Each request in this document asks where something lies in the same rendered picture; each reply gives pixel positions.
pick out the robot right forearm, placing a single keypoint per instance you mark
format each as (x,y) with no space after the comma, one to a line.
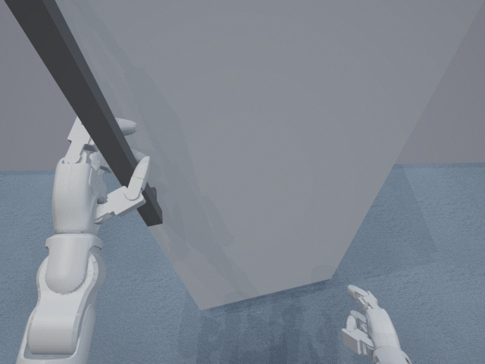
(390,355)

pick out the right robot hand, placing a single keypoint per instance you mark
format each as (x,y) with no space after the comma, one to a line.
(374,331)

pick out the fridge door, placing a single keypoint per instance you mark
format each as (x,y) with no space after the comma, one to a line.
(271,124)

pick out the left robot hand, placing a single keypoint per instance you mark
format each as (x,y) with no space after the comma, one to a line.
(79,183)

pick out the robot left forearm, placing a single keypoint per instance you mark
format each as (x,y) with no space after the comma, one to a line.
(60,328)

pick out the handle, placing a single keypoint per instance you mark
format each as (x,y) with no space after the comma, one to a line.
(47,30)

